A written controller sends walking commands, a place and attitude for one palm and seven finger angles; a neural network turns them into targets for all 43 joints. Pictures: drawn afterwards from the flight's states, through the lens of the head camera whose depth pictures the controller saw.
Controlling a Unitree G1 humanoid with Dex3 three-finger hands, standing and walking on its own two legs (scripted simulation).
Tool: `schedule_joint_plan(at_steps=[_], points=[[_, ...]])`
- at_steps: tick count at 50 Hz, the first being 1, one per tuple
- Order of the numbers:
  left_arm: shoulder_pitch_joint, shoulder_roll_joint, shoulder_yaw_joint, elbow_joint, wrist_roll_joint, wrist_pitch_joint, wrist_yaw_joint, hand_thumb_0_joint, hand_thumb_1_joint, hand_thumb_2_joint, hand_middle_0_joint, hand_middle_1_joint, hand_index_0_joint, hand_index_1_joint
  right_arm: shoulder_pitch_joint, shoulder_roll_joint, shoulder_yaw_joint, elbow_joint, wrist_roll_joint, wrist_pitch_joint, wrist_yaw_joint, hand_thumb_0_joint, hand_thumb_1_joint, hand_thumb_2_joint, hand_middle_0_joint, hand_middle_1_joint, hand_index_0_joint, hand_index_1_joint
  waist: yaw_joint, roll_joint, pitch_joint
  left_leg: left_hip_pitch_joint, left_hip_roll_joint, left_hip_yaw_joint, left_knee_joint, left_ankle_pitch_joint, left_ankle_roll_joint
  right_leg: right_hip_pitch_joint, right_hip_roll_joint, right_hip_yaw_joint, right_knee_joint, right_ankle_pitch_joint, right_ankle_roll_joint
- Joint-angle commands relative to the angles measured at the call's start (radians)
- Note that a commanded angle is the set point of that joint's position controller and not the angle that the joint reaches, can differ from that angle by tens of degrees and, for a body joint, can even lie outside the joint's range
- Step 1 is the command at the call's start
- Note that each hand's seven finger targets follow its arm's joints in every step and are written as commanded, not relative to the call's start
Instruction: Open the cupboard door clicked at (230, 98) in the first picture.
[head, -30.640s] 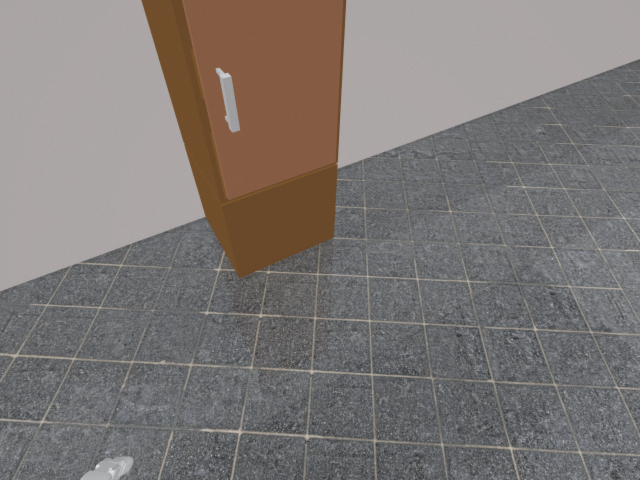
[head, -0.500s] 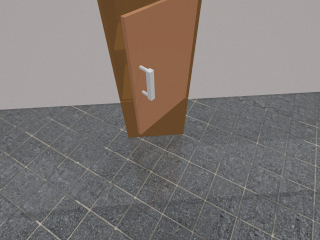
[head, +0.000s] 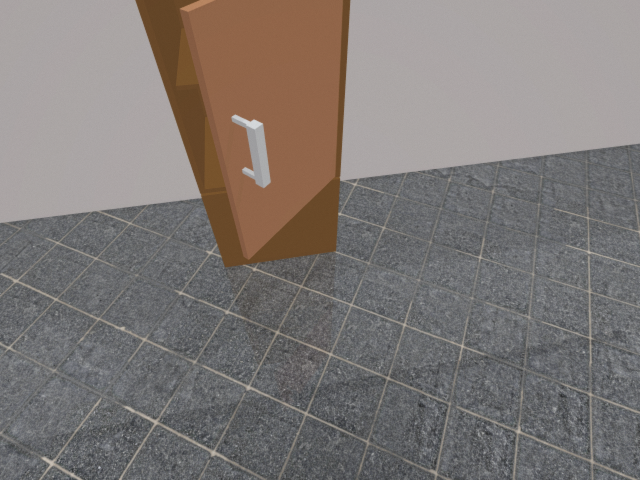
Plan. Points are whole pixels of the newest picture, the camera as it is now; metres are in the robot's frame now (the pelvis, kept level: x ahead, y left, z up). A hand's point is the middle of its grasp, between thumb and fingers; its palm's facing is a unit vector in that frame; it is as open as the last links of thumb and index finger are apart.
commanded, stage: walk to a spot facing it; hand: left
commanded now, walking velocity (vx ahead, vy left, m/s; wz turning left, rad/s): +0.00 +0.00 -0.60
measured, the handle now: (251, 151) +0.67 +0.18 -0.01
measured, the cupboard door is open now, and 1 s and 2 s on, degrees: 44 44 44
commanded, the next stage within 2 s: none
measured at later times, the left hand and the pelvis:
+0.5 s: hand out of the picture +0.09 +0.15 -0.15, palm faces -0.18 -0.95 -0.26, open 7.4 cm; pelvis +0.01 -0.04 +0.01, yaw -16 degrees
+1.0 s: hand (261, 431) +0.21 +0.11 -0.16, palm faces -0.55 -0.79 -0.27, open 7.4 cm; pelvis +0.01 -0.03 -0.01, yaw -35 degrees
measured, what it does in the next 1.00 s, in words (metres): steps on the spot, turning right: left foot, then right foot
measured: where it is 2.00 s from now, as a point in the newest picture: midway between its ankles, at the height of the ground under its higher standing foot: outside the picture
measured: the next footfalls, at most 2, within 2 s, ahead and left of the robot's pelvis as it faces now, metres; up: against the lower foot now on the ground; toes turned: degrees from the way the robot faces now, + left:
left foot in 0.66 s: +0.10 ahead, +0.11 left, +0.00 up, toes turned -22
right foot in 1.00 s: -0.02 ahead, -0.15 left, +0.00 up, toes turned -39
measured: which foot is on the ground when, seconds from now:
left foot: down 0.00-0.16, up 0.18-0.64, down 0.66-1.00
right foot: down 0.00-0.66, up 0.68-0.98, down 1.00-1.00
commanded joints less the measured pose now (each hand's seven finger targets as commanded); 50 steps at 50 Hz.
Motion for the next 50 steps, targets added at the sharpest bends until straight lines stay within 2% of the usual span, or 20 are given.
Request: schedule_joint_plan(at_steps=[1,6,7,8,9,10,11,15,24,29,31,32,33,35,38,44,46,48,49,50], points=[[-0.060,0.107,0.047,-0.137,0.002,0.003,0.000,0.000,0.900,0.900,-0.200,-0.300,-0.200,-0.300,0.060,-0.187,-0.048,-0.056,-0.008,-0.019,-0.020,0.000,-0.900,-0.900,0.200,0.300,0.200,0.300,-0.016,0.172,0.026,-0.004,0.391,-0.262,-0.173,0.472,0.184,-0.195,-0.038,0.061,0.406,-0.251,0.027],[0.085,0.083,0.053,-0.128,-0.002,-0.021,-0.012,0.000,0.900,0.900,-0.200,-0.300,-0.200,-0.300,-0.011,-0.207,-0.064,-0.098,-0.004,-0.019,-0.011,0.000,-0.900,-0.900,0.200,0.300,0.200,0.300,0.052,0.093,-0.064,0.000,0.293,-0.067,0.115,0.595,0.073,0.066,-0.036,-0.033,0.040,-0.059,0.019],[0.167,0.125,0.065,-0.105,0.003,-0.034,-0.007,0.000,0.900,0.900,-0.200,-0.300,-0.200,-0.300,-0.006,-0.198,-0.068,-0.111,0.009,-0.015,-0.007,0.000,-0.900,-0.900,0.200,0.300,0.200,0.300,0.083,-0.050,-0.116,-0.072,0.204,-0.010,0.311,0.451,0.018,0.199,-0.065,0.044,-0.132,0.232,-0.006],[0.218,0.254,0.092,-0.104,0.012,-0.050,0.014,0.000,0.900,0.900,-0.200,-0.300,-0.200,-0.300,-0.016,-0.120,-0.059,-0.161,0.024,-0.011,0.002,0.000,-0.900,-0.900,0.200,0.300,0.200,0.300,0.093,-0.389,-0.124,-0.376,0.019,0.016,0.596,-0.192,-0.055,0.326,-0.348,0.522,-0.242,0.609,-0.130],[0.231,0.255,0.087,-0.099,-0.010,-0.045,0.026,0.000,0.900,0.900,-0.200,-0.300,-0.200,-0.300,-0.049,-0.131,-0.057,-0.166,0.024,0.008,0.002,0.000,-0.900,-0.900,0.200,0.300,0.200,0.300,0.095,-0.295,-0.102,-0.402,0.015,-0.154,0.712,-0.322,-0.051,0.266,-0.384,0.565,-0.268,0.581,-0.197],[0.165,0.231,0.081,-0.116,-0.010,-0.041,0.033,0.000,0.900,0.900,-0.200,-0.300,-0.200,-0.300,-0.050,-0.115,-0.057,-0.160,0.025,0.014,0.009,0.000,-0.900,-0.900,0.200,0.300,0.200,0.300,0.060,-0.195,-0.044,-0.431,0.048,-0.195,0.747,-0.257,-0.042,0.204,-0.358,0.502,-0.287,0.333,-0.216],[0.104,0.200,0.080,-0.144,-0.005,-0.037,0.037,0.000,0.900,0.900,-0.200,-0.300,-0.200,-0.300,-0.086,-0.105,-0.058,-0.164,0.021,0.013,0.011,0.000,-0.900,-0.900,0.200,0.300,0.200,0.300,0.046,-0.159,-0.018,-0.460,0.060,-0.208,0.752,-0.191,-0.046,0.147,-0.305,0.504,-0.293,0.221,-0.199],[0.087,0.174,0.073,-0.164,-0.002,-0.052,0.040,0.000,0.900,0.900,-0.200,-0.300,-0.200,-0.300,-0.065,-0.086,-0.053,-0.154,0.019,0.012,0.014,0.000,-0.900,-0.900,0.200,0.300,0.200,0.300,0.012,-0.029,-0.142,-0.412,0.046,-0.211,0.677,-0.066,-0.066,0.199,-0.231,0.413,-0.243,0.326,-0.163],[0.114,0.187,0.081,-0.176,0.006,-0.039,0.024,0.000,0.900,0.900,-0.200,-0.300,-0.200,-0.300,-0.143,-0.096,-0.055,-0.212,0.025,0.000,0.005,0.000,-0.900,-0.900,0.200,0.300,0.200,0.300,0.037,-0.138,-0.119,-0.386,0.003,-0.210,0.435,-0.073,-0.070,0.211,-0.185,0.463,-0.236,0.338,-0.160],[0.055,0.203,0.086,-0.206,0.004,-0.030,0.021,0.000,0.900,0.900,-0.200,-0.300,-0.200,-0.300,-0.083,-0.102,-0.056,-0.213,0.033,-0.010,0.002,0.000,-0.900,-0.900,0.200,0.300,0.200,0.300,-0.001,-0.120,-0.119,-0.195,-0.029,-0.216,0.175,-0.023,-0.051,0.079,-0.154,0.510,-0.205,0.281,-0.124],[0.009,0.174,0.076,-0.226,-0.007,-0.027,0.019,0.000,0.900,0.900,-0.200,-0.300,-0.200,-0.300,0.012,-0.142,-0.063,-0.189,0.031,-0.024,-0.005,0.000,-0.900,-0.900,0.200,0.300,0.200,0.300,-0.051,-0.062,-0.146,0.063,0.026,-0.243,-0.059,0.085,-0.034,-0.111,-0.074,0.444,-0.131,0.109,-0.044],[0.021,0.110,0.064,-0.245,-0.017,-0.026,0.011,0.000,0.900,0.900,-0.200,-0.300,-0.200,-0.300,0.033,-0.230,-0.077,-0.191,0.017,-0.036,-0.011,0.000,-0.900,-0.900,0.200,0.300,0.200,0.300,-0.059,0.189,-0.153,0.168,0.253,-0.482,-0.200,0.016,0.027,-0.276,0.056,0.299,0.034,-0.115,0.008],[-0.003,0.111,0.058,-0.261,-0.013,-0.030,0.001,0.000,0.900,0.900,-0.200,-0.300,-0.200,-0.300,0.039,-0.289,-0.088,-0.207,0.010,-0.031,-0.011,0.000,-0.900,-0.900,0.200,0.300,0.200,0.300,-0.056,0.320,-0.125,0.102,0.456,-0.656,-0.248,0.118,0.114,-0.326,0.077,0.130,0.281,-0.366,0.063],[0.027,0.141,0.075,-0.270,0.003,-0.027,-0.018,0.000,0.900,0.900,-0.200,-0.300,-0.200,-0.300,-0.040,-0.249,-0.063,-0.254,-0.009,-0.031,-0.014,0.000,-0.900,-0.900,0.200,0.300,0.200,0.300,0.002,0.108,-0.068,-0.112,0.436,-0.537,-0.229,0.192,0.186,-0.257,0.008,0.094,0.543,-0.285,0.087],[0.043,0.124,0.075,-0.227,0.004,-0.009,-0.030,0.000,0.900,0.900,-0.200,-0.300,-0.200,-0.300,-0.081,-0.177,-0.038,-0.259,-0.006,-0.036,-0.015,0.000,-0.900,-0.900,0.200,0.300,0.200,0.300,0.033,0.211,-0.057,-0.112,0.270,-0.276,-0.148,0.418,0.100,-0.265,-0.016,0.061,0.625,-0.177,0.099],[-0.068,0.082,0.039,-0.262,-0.005,-0.020,-0.041,0.000,0.900,0.900,-0.200,-0.300,-0.200,-0.300,0.076,-0.216,-0.060,-0.198,-0.008,-0.032,-0.003,0.000,-0.900,-0.900,0.200,0.300,0.200,0.300,-0.044,0.236,-0.111,0.032,0.273,-0.151,-0.044,0.629,0.095,-0.153,-0.019,-0.065,0.251,-0.195,0.086],[-0.059,0.088,0.037,-0.254,-0.007,-0.024,-0.041,0.000,0.900,0.900,-0.200,-0.300,-0.200,-0.300,0.086,-0.238,-0.067,-0.190,-0.005,-0.028,0.003,0.000,-0.900,-0.900,0.200,0.300,0.200,0.300,-0.045,0.249,-0.113,0.011,0.291,-0.132,-0.011,0.620,0.085,-0.068,-0.006,-0.090,0.140,-0.186,0.067],[0.016,0.114,0.043,-0.231,-0.008,-0.029,-0.039,0.000,0.900,0.900,-0.200,-0.300,-0.200,-0.300,0.071,-0.241,-0.068,-0.198,0.001,-0.024,0.010,0.000,-0.900,-0.900,0.200,0.300,0.200,0.300,-0.001,0.209,-0.124,-0.081,0.278,-0.097,0.081,0.493,0.036,0.114,-0.002,-0.093,-0.050,-0.039,0.043],[0.108,0.165,0.056,-0.200,-0.003,-0.036,-0.034,0.000,0.900,0.900,-0.200,-0.300,-0.200,-0.300,0.054,-0.218,-0.065,-0.205,0.009,-0.024,0.015,0.000,-0.900,-0.900,0.200,0.300,0.200,0.300,0.051,0.091,-0.172,-0.216,0.233,-0.048,0.222,0.291,-0.012,0.318,-0.060,-0.011,-0.165,0.044,0.008],[0.194,0.304,0.087,-0.174,0.011,-0.048,-0.018,0.000,0.900,0.900,-0.200,-0.300,-0.200,-0.300,0.016,-0.119,-0.043,-0.251,0.021,-0.025,0.024,0.000,-0.900,-0.900,0.200,0.300,0.200,0.300,0.099,-0.311,-0.192,-0.525,0.071,0.051,0.511,-0.247,-0.078,0.498,-0.356,0.440,-0.279,0.145,-0.109]])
